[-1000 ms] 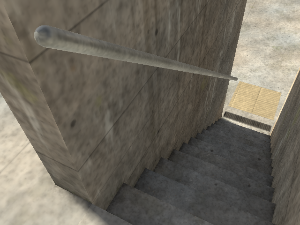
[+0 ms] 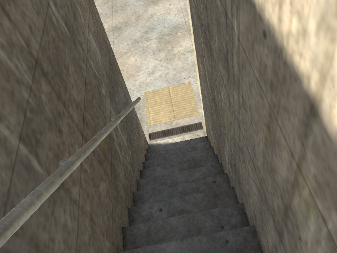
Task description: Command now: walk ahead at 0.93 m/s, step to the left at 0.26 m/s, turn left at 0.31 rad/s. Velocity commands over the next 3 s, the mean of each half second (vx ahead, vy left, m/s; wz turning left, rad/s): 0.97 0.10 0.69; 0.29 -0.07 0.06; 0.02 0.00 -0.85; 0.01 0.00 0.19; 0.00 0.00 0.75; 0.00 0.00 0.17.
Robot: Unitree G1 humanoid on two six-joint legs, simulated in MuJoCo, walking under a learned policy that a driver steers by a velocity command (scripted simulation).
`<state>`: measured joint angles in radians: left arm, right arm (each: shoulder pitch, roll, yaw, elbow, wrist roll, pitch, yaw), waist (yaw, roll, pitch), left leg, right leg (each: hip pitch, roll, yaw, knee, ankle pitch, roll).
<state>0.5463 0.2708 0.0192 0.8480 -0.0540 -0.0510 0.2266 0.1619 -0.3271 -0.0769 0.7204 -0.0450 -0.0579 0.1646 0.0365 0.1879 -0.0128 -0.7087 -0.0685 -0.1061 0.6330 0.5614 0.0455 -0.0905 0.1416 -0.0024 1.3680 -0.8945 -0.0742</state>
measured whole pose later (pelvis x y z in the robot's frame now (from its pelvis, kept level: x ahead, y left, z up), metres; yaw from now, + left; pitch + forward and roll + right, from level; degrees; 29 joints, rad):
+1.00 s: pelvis +1.00 +0.22 -1.22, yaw +30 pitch -13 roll +11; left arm 0.74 0.27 0.00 0.74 0.01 0.02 -0.01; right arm -0.22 -0.26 0.00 0.42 -0.05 0.07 -0.07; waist 0.37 0.01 0.14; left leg -1.07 0.04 0.21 1.98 -0.63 -0.08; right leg -0.81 0.07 0.42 1.37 0.12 0.22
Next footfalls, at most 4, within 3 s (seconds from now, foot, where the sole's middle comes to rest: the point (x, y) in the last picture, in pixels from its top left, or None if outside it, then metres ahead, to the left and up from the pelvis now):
0.14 left None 0.21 0.09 -1.01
0.40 right None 0.49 -0.04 -1.21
0.82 left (148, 216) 0.99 0.49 -1.61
0.84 right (201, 206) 1.07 0.12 -1.66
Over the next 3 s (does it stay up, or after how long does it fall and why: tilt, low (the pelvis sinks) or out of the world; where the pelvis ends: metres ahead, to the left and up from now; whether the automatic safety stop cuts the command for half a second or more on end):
stays up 1.79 0.28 -1.60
